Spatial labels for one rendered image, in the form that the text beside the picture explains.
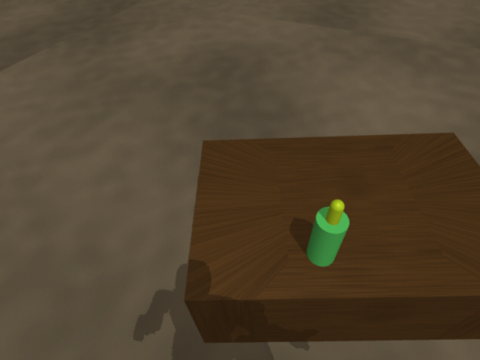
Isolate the bottle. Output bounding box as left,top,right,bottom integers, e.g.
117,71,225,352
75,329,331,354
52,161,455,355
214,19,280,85
307,199,350,266

